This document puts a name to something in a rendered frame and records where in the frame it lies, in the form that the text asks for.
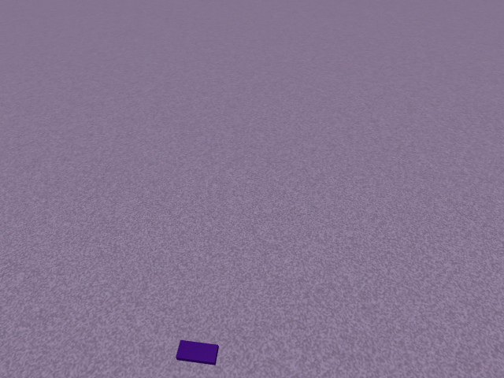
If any small box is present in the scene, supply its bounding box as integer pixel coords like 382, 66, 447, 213
176, 340, 219, 365

